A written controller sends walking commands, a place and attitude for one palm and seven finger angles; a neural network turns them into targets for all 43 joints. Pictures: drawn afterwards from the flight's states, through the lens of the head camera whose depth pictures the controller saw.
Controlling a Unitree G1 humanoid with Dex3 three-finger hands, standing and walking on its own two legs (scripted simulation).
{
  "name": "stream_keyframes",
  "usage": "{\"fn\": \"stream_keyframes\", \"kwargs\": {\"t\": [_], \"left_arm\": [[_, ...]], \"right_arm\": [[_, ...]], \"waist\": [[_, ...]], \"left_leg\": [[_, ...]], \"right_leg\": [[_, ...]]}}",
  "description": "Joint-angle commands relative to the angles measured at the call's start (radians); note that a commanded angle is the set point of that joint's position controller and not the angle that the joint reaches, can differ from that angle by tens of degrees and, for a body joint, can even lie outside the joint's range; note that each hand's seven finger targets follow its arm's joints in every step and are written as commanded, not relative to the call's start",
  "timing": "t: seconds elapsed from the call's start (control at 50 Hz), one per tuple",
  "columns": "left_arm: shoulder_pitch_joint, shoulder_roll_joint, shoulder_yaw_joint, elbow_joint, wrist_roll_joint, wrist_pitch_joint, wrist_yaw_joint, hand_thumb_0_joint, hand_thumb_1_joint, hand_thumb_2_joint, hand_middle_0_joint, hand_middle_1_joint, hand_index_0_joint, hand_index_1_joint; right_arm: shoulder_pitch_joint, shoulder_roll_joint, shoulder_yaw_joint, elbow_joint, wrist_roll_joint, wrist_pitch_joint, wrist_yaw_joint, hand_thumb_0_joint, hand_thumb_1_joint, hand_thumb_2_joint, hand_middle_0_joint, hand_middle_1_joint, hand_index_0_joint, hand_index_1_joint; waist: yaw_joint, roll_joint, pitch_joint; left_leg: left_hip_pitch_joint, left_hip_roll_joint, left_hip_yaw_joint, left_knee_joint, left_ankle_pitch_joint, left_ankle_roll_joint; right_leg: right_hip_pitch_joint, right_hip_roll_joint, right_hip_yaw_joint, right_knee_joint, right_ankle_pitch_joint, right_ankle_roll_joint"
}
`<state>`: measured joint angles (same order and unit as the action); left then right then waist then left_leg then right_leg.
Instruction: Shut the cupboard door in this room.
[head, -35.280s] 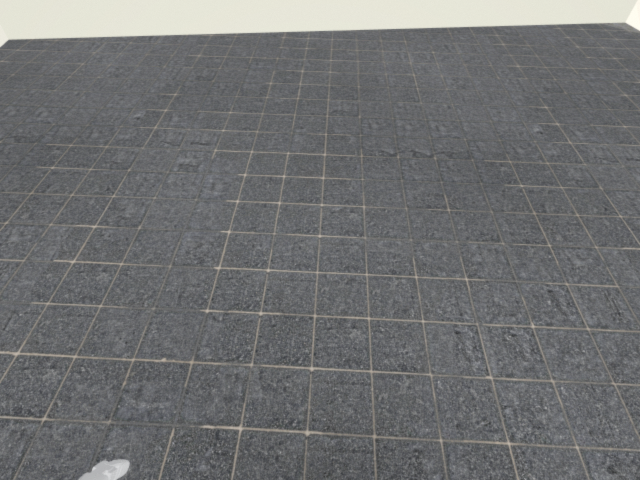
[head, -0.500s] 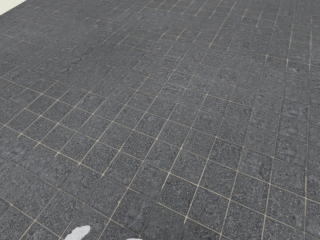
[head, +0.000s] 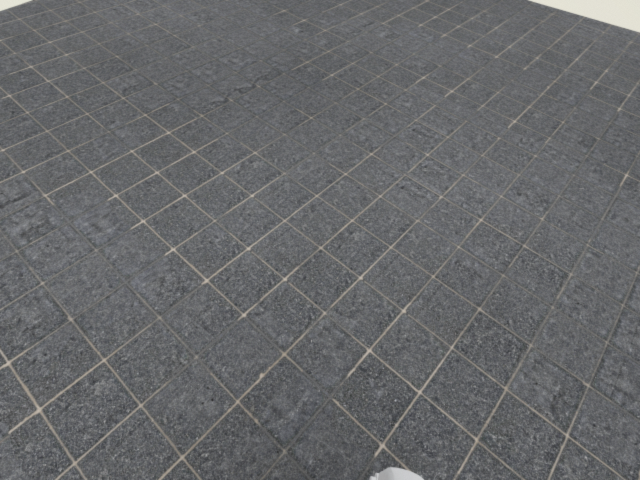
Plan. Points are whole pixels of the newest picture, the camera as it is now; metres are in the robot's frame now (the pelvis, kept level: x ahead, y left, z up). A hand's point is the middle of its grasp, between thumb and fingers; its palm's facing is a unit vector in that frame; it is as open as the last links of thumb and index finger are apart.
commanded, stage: turn or walk to find it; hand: left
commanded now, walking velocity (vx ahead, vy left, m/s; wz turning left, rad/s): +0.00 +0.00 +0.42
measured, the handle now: out of the picture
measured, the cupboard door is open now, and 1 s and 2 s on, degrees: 90 90 90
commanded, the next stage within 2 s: none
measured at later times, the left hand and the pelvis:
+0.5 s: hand out of the picture +0.01 +0.15 -0.15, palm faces +0.24 -0.94 -0.26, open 7.4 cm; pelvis -0.01 -0.05 +0.01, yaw +13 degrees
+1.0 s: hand out of the picture -0.05 +0.20 -0.16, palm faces +0.44 -0.86 -0.25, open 7.4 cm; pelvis -0.03 -0.03 +0.00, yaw +24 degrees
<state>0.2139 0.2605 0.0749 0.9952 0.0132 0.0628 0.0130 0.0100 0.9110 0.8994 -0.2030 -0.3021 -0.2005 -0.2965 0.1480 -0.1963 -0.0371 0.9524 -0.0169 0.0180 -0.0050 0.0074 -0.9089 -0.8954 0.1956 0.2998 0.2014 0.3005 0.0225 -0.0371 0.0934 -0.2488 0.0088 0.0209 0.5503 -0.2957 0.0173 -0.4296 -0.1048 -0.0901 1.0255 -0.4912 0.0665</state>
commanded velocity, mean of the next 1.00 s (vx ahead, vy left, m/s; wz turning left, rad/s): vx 0.00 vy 0.00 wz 0.42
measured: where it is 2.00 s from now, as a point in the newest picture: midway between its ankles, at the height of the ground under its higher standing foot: outside the picture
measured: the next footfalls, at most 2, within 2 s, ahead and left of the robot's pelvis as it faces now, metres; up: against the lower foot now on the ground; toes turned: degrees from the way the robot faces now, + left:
right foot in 0.26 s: +0.05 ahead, -0.14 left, +0.00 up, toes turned +2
left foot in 0.70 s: -0.04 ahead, +0.10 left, +0.00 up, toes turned +22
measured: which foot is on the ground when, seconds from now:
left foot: down 0.00-0.26, up 0.28-0.68, down 0.70-1.00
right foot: up 0.00-0.24, down 0.26-0.70, up 0.72-1.00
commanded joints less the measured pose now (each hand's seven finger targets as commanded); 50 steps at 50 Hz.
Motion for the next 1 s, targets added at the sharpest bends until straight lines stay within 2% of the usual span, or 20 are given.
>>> {"fn": "stream_keyframes", "kwargs": {"t": [0.0, 0.12, 0.16, 0.2, 0.22, 0.24, 0.26, 0.28, 0.32, 0.36, 0.56, 0.6, 0.64, 0.66, 0.68, 0.7, 0.72, 0.8, 0.88, 0.98], "left_arm": [[-0.02, 0.054, 0.004, -0.087, 0.0, -0.03, -0.007, 0.0, 0.9, 0.9, -0.2, -0.3, -0.2, -0.3], [-0.047, 0.037, -0.005, -0.115, -0.004, -0.034, -0.004, 0.0, 0.9, 0.9, -0.2, -0.3, -0.2, -0.3], [-0.014, 0.038, -0.005, -0.11, -0.007, -0.04, -0.002, 0.0, 0.9, 0.9, -0.2, -0.3, -0.2, -0.3], [0.071, 0.051, -0.002, -0.091, -0.007, -0.055, 0.001, 0.0, 0.9, 0.9, -0.2, -0.3, -0.2, -0.3], [0.104, 0.089, 0.006, -0.088, 0.0, -0.069, 0.006, 0.0, 0.9, 0.9, -0.2, -0.3, -0.2, -0.3], [0.115, 0.182, 0.023, -0.091, 0.016, -0.077, 0.015, 0.0, 0.9, 0.9, -0.2, -0.3, -0.2, -0.3], [0.108, 0.2, 0.027, -0.108, 0.009, -0.075, 0.015, 0.0, 0.9, 0.9, -0.2, -0.3, -0.2, -0.3], [0.068, 0.174, 0.03, -0.116, 0.008, -0.074, 0.019, 0.0, 0.9, 0.9, -0.2, -0.3, -0.2, -0.3], [-0.035, 0.117, 0.015, -0.143, 0.008, -0.07, 0.021, 0.0, 0.9, 0.9, -0.2, -0.3, -0.2, -0.3], [-0.032, 0.092, 0.007, -0.15, 0.009, -0.078, 0.019, 0.0, 0.9, 0.9, -0.2, -0.3, -0.2, -0.3], [0.119, 0.158, 0.028, -0.079, 0.017, -0.072, 0.015, 0.0, 0.9, 0.9, -0.2, -0.3, -0.2, -0.3], [0.092, 0.162, 0.03, -0.069, 0.015, -0.068, 0.014, 0.0, 0.9, 0.9, -0.2, -0.3, -0.2, -0.3], [0.057, 0.157, 0.031, -0.073, 0.004, -0.062, 0.012, 0.0, 0.9, 0.9, -0.2, -0.3, -0.2, -0.3], [0.068, 0.12, 0.026, -0.09, -0.004, -0.055, 0.009, 0.0, 0.9, 0.9, -0.2, -0.3, -0.2, -0.3], [0.056, 0.055, 0.004, -0.121, -0.007, -0.049, 0.002, 0.0, 0.9, 0.9, -0.2, -0.3, -0.2, -0.3], [-0.019, 0.057, -0.009, -0.134, 0.004, -0.036, 0.009, 0.0, 0.9, 0.9, -0.2, -0.3, -0.2, -0.3], [-0.051, 0.049, -0.004, -0.126, 0.002, -0.032, 0.011, 0.0, 0.9, 0.9, -0.2, -0.3, -0.2, -0.3], [-0.012, 0.058, 0.003, -0.081, 0.0, -0.034, -0.008, 0.0, 0.9, 0.9, -0.2, -0.3, -0.2, -0.3], [-0.04, 0.049, -0.003, -0.096, -0.002, -0.03, -0.005, 0.0, 0.9, 0.9, -0.2, -0.3, -0.2, -0.3], [-0.014, 0.039, -0.006, -0.104, -0.005, -0.041, -0.002, 0.0, 0.9, 0.9, -0.2, -0.3, -0.2, -0.3]], "right_arm": [[0.03, -0.194, -0.049, -0.045, -0.003, -0.014, -0.015, 0.0, -0.9, -0.9, 0.2, 0.3, 0.2, 0.3], [0.04, -0.205, -0.063, -0.051, -0.009, -0.003, -0.008, 0.0, -0.9, -0.9, 0.2, 0.3, 0.2, 0.3], [0.021, -0.206, -0.066, -0.06, -0.01, 0.001, -0.006, 0.0, -0.9, -0.9, 0.2, 0.3, 0.2, 0.3], [0.001, -0.193, -0.069, -0.067, -0.002, 0.003, -0.003, 0.0, -0.9, -0.9, 0.2, 0.3, 0.2, 0.3], [0.012, -0.157, -0.064, -0.071, 0.005, 0.0, 0.001, 0.0, -0.9, -0.9, 0.2, 0.3, 0.2, 0.3], [0.025, -0.089, -0.052, -0.093, 0.012, -0.003, 0.007, 0.0, -0.9, -0.9, 0.2, 0.3, 0.2, 0.3], [-0.012, -0.123, -0.061, -0.107, 0.004, 0.01, 0.005, 0.0, -0.9, -0.9, 0.2, 0.3, 0.2, 0.3], [-0.03, -0.134, -0.068, -0.098, 0.0, 0.022, 0.006, 0.0, -0.9, -0.9, 0.2, 0.3, 0.2, 0.3], [0.02, -0.123, -0.07, -0.054, -0.003, 0.032, 0.016, 0.0, -0.9, -0.9, 0.2, 0.3, 0.2, 0.3], [0.046, -0.107, -0.062, -0.035, -0.002, 0.035, 0.023, 0.0, -0.9, -0.9, 0.2, 0.3, 0.2, 0.3], [-0.066, -0.077, -0.027, -0.054, 0.012, 0.014, 0.018, 0.0, -0.9, -0.9, 0.2, 0.3, 0.2, 0.3], [-0.027, -0.082, -0.026, -0.044, 0.014, 0.008, 0.015, 0.0, -0.9, -0.9, 0.2, 0.3, 0.2, 0.3], [0.044, -0.108, -0.031, -0.026, 0.009, -0.002, 0.016, 0.0, -0.9, -0.9, 0.2, 0.3, 0.2, 0.3], [0.071, -0.179, -0.047, -0.027, 0.003, -0.013, 0.015, 0.0, -0.9, -0.9, 0.2, 0.3, 0.2, 0.3], [0.107, -0.27, -0.068, -0.029, -0.002, -0.012, 0.01, 0.0, -0.9, -0.9, 0.2, 0.3, 0.2, 0.3], [0.141, -0.281, -0.072, -0.01, 0.002, -0.004, 0.001, 0.0, -0.9, -0.9, 0.2, 0.3, 0.2, 0.3], [0.125, -0.259, -0.068, -0.003, -0.002, -0.006, -0.012, 0.0, -0.9, -0.9, 0.2, 0.3, 0.2, 0.3], [0.004, -0.198, -0.048, -0.038, -0.002, -0.013, -0.017, 0.0, -0.9, -0.9, 0.2, 0.3, 0.2, 0.3], [0.029, -0.203, -0.056, -0.037, -0.004, -0.009, -0.012, 0.0, -0.9, -0.9, 0.2, 0.3, 0.2, 0.3], [0.004, -0.208, -0.067, -0.05, -0.008, 0.001, -0.006, 0.0, -0.9, -0.9, 0.2, 0.3, 0.2, 0.3]], "waist": [[-0.028, 0.174, -0.102], [-0.046, 0.204, -0.107], [-0.032, 0.216, -0.114], [0.009, 0.158, -0.151], [0.021, 0.053, -0.172], [0.022, -0.221, -0.162], [0.042, -0.241, -0.131], [0.027, -0.227, -0.076], [-0.032, -0.107, -0.039], [-0.035, -0.131, -0.064], [0.048, -0.163, -0.139], [0.022, -0.16, -0.151], [-0.029, -0.112, -0.17], [-0.044, 0.062, -0.204], [-0.063, 0.325, -0.178], [-0.092, 0.285, -0.158], [-0.085, 0.311, -0.146], [-0.025, 0.184, -0.104], [-0.043, 0.167, -0.09], [-0.031, 0.217, -0.105]], "left_leg": [[0.111, 0.222, -0.22, -0.223, 0.424, 0.136], [0.081, 0.215, -0.286, -0.201, 0.392, 0.149], [0.036, 0.201, -0.308, -0.174, 0.398, 0.14], [-0.021, 0.155, -0.292, -0.086, 0.36, 0.095], [-0.114, 0.093, -0.243, 0.012, 0.233, 0.041], [-0.299, -0.052, -0.088, 0.216, -0.087, -0.034], [-0.295, -0.054, -0.097, 0.413, -0.302, -0.042], [-0.295, -0.032, -0.136, 0.554, -0.278, -0.035], [-0.298, 0.0, -0.114, 0.671, -0.151, -0.047], [-0.282, 0.004, -0.08, 0.672, -0.089, -0.065], [-0.171, 0.0, 0.039, 0.207, -0.182, -0.07], [-0.093, 0.0, 0.055, 0.081, -0.121, -0.063], [0.078, 0.012, 0.06, -0.129, 0.076, -0.046], [0.235, 0.139, -0.095, -0.194, 0.258, 0.004], [0.317, 0.373, -0.374, -0.206, 0.6, 0.13], [0.241, 0.409, -0.363, -0.218, 0.606, 0.186], [0.219, 0.367, -0.353, -0.21, 0.603, 0.195], [0.146, 0.238, -0.201, -0.197, 0.525, 0.143], [0.126, 0.231, -0.231, -0.209, 0.46, 0.151], [0.063, 0.204, -0.278, -0.163, 0.458, 0.139]], "right_leg": [[-0.077, 0.003, 0.05, 0.018, 0.058, 0.012], [0.016, 0.041, 0.035, -0.207, 0.034, 0.011], [0.101, 0.062, 0.024, -0.32, 0.064, 0.004], [0.255, 0.066, 0.012, -0.554, 0.238, -0.001], [0.38, -0.015, 0.084, -0.675, 0.311, -0.019], [0.462, -0.268, 0.345, -0.724, 0.412, -0.113], [0.325, -0.386, 0.406, -0.75, 0.464, -0.213], [0.221, -0.355, 0.397, -0.766, 0.394, -0.235], [0.198, -0.258, 0.223, -0.729, 0.397, -0.196], [0.22, -0.21, 0.123, -0.708, 0.471, -0.168], [0.412, -0.252, 0.056, -0.609, 0.778, -0.207], [0.388, -0.253, 0.037, -0.57, 0.756, -0.184], [0.286, -0.225, -0.028, -0.477, 0.636, -0.115], [0.128, -0.154, -0.082, -0.33, 0.449, -0.055], [-0.113, -0.029, -0.103, -0.152, -0.089, 0.009], [-0.107, -0.028, -0.012, -0.034, -0.163, 0.006], [-0.132, -0.023, 0.035, 0.023, -0.129, 0.008], [-0.09, -0.005, 0.044, 0.033, 0.035, 0.013], [-0.059, 0.013, 0.041, -0.072, 0.037, 0.02], [0.086, 0.058, 0.009, -0.307, 0.067, 0.01]]}}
